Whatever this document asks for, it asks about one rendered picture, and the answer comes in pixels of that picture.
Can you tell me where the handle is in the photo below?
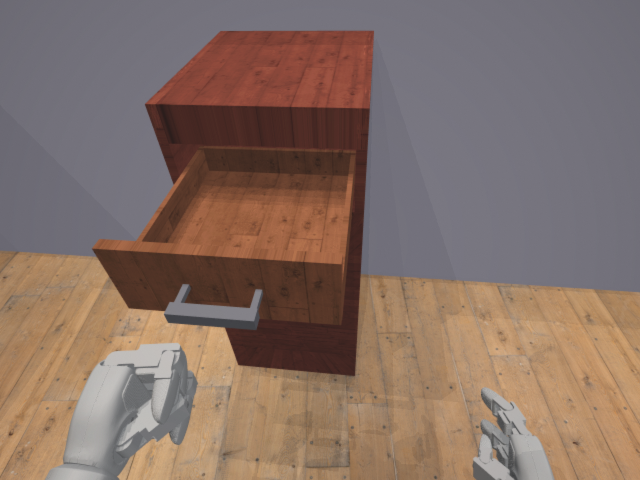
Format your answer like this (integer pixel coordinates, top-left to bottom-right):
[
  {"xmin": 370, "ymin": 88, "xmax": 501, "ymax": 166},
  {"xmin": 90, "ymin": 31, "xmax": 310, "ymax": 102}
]
[{"xmin": 164, "ymin": 284, "xmax": 263, "ymax": 330}]

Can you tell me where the cabinet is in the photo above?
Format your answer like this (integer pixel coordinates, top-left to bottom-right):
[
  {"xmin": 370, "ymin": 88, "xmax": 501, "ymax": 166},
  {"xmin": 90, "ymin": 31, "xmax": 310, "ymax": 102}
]
[{"xmin": 145, "ymin": 31, "xmax": 374, "ymax": 376}]

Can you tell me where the left robot hand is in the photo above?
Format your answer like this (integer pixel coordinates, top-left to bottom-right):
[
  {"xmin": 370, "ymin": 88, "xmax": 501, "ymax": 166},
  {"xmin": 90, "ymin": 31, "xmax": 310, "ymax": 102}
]
[{"xmin": 63, "ymin": 343, "xmax": 198, "ymax": 476}]

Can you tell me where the right robot hand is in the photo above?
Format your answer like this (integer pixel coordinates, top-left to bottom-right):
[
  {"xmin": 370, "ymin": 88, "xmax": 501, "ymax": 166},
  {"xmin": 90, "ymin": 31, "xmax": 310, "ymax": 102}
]
[{"xmin": 473, "ymin": 387, "xmax": 555, "ymax": 480}]

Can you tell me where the drawer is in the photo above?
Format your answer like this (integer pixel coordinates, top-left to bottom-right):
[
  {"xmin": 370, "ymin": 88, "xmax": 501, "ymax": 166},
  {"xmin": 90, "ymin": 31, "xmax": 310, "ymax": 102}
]
[{"xmin": 92, "ymin": 146, "xmax": 356, "ymax": 325}]

